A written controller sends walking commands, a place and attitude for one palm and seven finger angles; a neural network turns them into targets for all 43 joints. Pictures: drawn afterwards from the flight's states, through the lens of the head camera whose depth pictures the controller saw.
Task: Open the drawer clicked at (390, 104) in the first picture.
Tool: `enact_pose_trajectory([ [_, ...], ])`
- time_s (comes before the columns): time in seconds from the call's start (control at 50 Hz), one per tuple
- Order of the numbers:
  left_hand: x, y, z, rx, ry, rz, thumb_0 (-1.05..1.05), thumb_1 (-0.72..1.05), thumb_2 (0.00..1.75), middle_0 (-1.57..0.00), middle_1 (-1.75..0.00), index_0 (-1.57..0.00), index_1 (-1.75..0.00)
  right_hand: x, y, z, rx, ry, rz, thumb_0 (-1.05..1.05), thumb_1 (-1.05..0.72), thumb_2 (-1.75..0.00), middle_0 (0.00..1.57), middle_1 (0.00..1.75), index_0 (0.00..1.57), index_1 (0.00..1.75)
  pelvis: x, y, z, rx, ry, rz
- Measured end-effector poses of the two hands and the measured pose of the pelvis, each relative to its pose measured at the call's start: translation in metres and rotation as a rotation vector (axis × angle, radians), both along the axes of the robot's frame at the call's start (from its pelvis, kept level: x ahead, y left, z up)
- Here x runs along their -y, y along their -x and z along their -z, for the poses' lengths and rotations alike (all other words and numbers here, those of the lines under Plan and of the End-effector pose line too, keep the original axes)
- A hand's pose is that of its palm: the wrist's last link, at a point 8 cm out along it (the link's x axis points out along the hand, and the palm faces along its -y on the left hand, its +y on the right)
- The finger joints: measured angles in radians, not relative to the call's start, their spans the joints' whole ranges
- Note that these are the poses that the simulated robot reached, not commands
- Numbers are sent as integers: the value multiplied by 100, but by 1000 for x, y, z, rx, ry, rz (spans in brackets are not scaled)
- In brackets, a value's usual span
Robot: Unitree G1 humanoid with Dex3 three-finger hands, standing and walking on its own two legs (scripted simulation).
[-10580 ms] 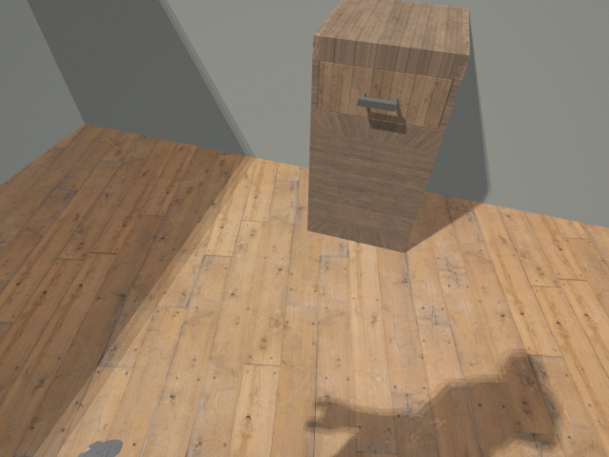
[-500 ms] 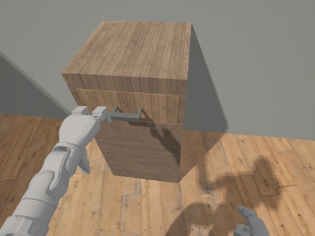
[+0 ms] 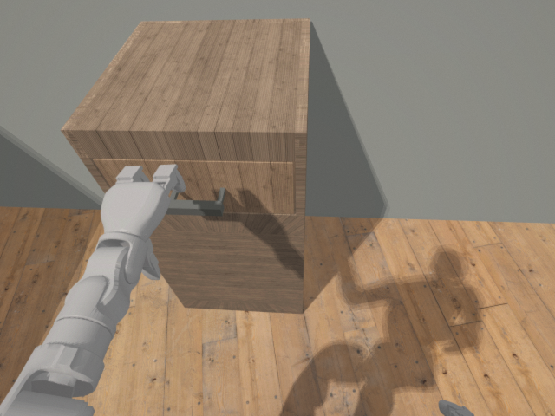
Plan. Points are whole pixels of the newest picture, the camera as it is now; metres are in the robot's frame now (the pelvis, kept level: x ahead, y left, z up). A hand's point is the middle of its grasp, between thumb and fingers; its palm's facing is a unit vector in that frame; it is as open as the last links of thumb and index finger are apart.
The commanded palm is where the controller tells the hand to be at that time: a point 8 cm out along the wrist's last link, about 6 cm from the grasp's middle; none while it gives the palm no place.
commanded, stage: move the hooked fingers above the handle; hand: left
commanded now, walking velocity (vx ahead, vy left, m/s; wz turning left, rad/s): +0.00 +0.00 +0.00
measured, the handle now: (196, 199) +0.52 +0.21 -0.06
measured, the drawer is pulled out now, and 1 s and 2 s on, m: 0.00 0.00 0.00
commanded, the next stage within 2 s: none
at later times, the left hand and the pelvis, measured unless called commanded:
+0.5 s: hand (166, 209) +0.44 +0.22 +0.02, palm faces -0.01 +0.01 -1.00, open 13.9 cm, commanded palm +0.42 +0.21 +0.07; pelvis +0.00 +0.00 -0.01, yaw +0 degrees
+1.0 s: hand (181, 201) +0.47 +0.21 +0.01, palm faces -0.06 +0.03 -1.00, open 13.7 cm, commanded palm +0.46 +0.21 +0.05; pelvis -0.02 +0.01 -0.02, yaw -2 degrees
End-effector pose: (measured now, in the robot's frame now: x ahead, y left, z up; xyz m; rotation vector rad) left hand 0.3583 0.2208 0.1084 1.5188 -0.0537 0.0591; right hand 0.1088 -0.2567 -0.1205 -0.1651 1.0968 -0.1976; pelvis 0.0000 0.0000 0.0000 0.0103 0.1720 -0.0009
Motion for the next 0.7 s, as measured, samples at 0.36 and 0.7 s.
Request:
enact_pose_trajectory([
  [0.36,23,-44,19,-56,17,83,0,-49,30,-32,-120,-32,-120,4,14,4,-51,35,39,1,-91,-90,20,30,20,30,-3,-6,7,-59,7,-4],
  [0.7,42,-78,40,-125,-1,95,-1,-49,30,-32,-120,-32,-120,4,89,14,-217,51,127,1,-91,-90,20,30,20,30,-8,0,14,-114,22,-7],
])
